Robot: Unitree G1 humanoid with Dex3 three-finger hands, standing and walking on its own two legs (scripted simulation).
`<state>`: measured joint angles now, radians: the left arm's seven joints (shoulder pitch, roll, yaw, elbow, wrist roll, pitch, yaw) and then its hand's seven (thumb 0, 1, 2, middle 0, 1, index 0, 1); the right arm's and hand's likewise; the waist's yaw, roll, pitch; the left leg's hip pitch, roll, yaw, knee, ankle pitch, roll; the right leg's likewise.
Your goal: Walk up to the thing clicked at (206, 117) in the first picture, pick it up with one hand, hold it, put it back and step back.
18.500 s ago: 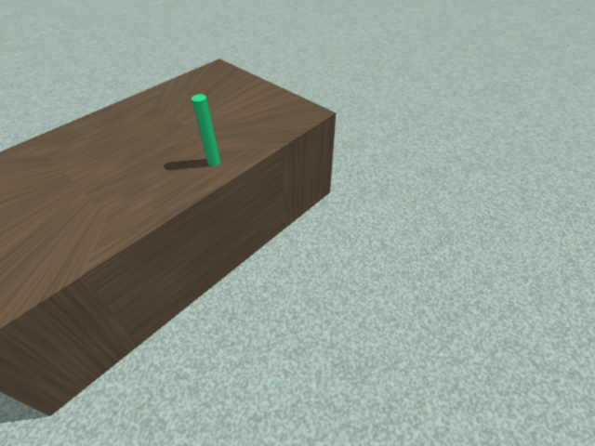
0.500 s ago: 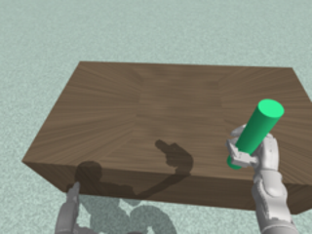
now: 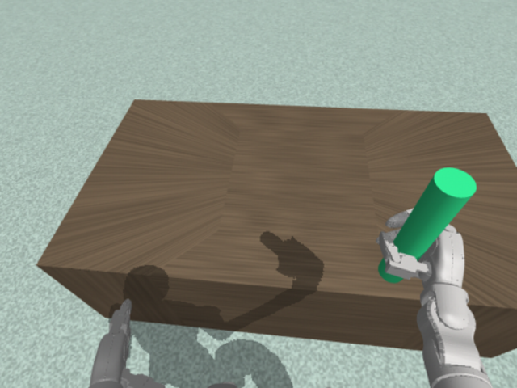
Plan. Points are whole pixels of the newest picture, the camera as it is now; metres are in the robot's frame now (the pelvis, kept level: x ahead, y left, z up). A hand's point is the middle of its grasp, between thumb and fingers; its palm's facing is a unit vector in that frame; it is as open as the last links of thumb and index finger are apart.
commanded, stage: crouch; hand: right
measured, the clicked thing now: (416, 236) +0.33 -0.18 +0.08
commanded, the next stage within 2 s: lower in 1.18 s
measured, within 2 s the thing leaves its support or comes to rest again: neither
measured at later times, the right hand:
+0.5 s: hand (385, 233) +0.41 -0.19 -0.05, palm faces +0.21 +0.98 +0.00, open 5.5 cm
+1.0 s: hand (375, 230) +0.45 -0.19 -0.10, palm faces +0.19 +0.98 -0.02, open 5.5 cm
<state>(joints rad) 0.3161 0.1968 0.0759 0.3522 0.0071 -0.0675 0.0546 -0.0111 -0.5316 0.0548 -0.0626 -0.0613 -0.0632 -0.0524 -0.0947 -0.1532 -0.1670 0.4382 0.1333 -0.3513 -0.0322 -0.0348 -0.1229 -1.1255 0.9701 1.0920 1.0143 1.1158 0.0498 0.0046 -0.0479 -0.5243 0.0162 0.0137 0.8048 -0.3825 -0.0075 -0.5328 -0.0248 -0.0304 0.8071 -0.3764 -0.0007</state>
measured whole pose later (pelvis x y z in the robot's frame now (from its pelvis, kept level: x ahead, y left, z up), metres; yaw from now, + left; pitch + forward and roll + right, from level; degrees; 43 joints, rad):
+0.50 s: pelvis -0.02 +0.00 -0.05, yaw +1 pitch +18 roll +2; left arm 0.37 0.21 0.06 0.10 0.07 -0.09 0.00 -0.01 -0.53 0.06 -0.07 -0.07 -0.07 -0.06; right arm -0.49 -0.30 -0.37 0.92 0.07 -0.55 -0.01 -0.04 -0.13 -1.12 0.96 1.10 1.01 1.11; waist 0.16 0.05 -0.08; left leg -0.94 0.00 0.02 1.09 -0.46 -0.01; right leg -0.97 -0.05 -0.01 1.13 -0.47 0.00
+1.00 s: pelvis -0.01 -0.01 -0.08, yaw +2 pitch +24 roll +3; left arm 0.40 0.25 0.07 -0.08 0.10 -0.03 -0.05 -0.01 -0.52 0.05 -0.07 -0.06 -0.07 -0.05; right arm -0.57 -0.37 -0.45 1.02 0.01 -0.57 -0.01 -0.04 -0.14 -1.10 0.96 1.10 1.01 1.12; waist 0.23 0.03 -0.14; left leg -1.12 -0.02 0.04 1.23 -0.53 -0.01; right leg -1.16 -0.06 0.01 1.29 -0.55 0.00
